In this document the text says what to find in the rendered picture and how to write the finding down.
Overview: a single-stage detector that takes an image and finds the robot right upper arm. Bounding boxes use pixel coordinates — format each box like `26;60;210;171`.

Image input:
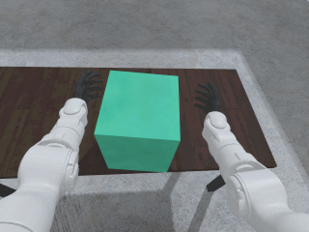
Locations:
225;169;309;232

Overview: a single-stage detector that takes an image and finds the table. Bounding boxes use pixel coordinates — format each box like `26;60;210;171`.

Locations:
0;66;277;198

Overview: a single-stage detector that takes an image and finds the robot left upper arm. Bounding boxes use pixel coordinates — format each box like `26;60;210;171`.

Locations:
0;145;79;232

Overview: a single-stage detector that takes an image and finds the left robot forearm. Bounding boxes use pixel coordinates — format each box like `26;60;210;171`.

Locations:
17;98;88;186

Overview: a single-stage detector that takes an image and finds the right robot hand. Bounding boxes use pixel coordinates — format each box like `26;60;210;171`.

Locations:
194;81;222;116

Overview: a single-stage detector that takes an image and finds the carton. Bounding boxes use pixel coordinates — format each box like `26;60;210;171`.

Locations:
94;71;181;173

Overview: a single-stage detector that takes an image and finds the left robot hand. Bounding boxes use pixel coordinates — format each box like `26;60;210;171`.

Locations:
71;69;103;105

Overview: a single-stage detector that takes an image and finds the right robot forearm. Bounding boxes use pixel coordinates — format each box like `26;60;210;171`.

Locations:
202;111;288;205

